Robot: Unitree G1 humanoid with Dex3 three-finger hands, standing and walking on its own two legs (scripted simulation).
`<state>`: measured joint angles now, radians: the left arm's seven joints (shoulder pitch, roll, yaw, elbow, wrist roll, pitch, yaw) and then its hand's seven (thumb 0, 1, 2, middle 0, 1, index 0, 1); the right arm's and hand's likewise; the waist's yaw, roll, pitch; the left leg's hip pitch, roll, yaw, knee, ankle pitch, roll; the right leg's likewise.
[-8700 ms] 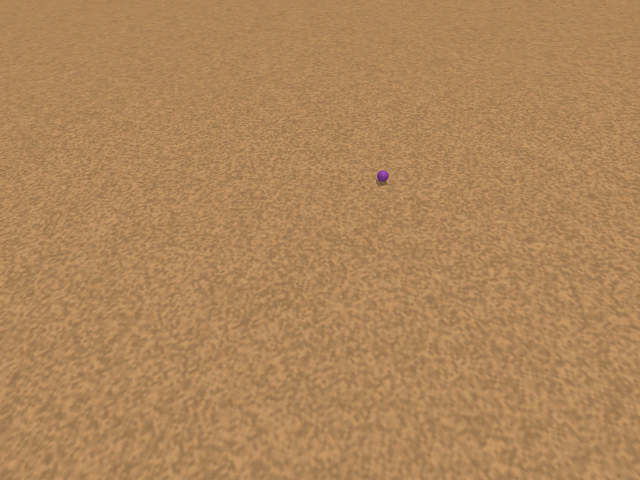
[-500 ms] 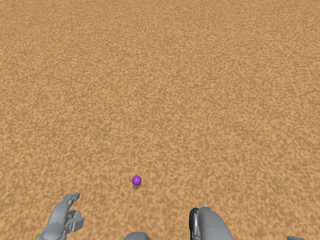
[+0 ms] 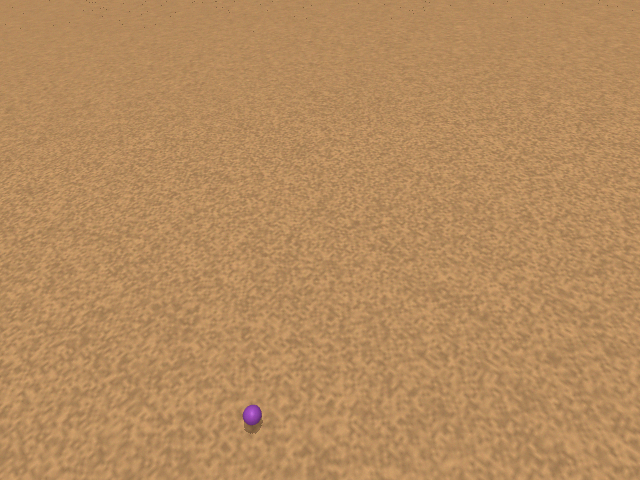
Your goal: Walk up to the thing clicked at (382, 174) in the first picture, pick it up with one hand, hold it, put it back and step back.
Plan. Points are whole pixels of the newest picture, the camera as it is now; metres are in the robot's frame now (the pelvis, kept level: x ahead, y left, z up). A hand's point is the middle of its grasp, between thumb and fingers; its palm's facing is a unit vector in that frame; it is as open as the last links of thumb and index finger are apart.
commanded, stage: walk up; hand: left
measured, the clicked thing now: (252, 414) +0.47 +0.27 -0.73
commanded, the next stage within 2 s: none
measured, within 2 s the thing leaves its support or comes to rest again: neither
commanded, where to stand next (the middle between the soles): +0.09 +0.04 m, yaw +0 degrees
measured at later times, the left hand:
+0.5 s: hand out of the picture +0.11 +0.31 -0.16, palm faces -0.03 -0.90 -0.42, open 7.4 cm
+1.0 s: hand out of the picture +0.02 +0.33 -0.13, palm faces +0.00 -0.91 -0.42, open 7.4 cm
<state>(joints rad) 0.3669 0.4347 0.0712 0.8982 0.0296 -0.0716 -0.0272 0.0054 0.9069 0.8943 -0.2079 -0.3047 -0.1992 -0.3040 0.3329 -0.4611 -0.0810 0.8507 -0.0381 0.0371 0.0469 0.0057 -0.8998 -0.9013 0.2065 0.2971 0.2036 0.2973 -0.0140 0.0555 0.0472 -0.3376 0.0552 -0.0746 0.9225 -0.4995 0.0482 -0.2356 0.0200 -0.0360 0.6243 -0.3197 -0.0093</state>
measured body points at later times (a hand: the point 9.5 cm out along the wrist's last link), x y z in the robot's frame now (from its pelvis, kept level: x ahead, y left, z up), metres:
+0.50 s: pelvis +0.01 +0.04 -0.02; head +0.08 +0.04 +0.43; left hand +0.11 +0.36 -0.13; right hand +0.13 -0.26 -0.14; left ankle +0.12 +0.18 -0.72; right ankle +0.00 -0.10 -0.68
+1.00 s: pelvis +0.07 +0.04 +0.00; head +0.10 +0.04 +0.45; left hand +0.02 +0.38 -0.10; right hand +0.16 -0.29 -0.11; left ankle +0.16 +0.17 -0.72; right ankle -0.01 -0.08 -0.72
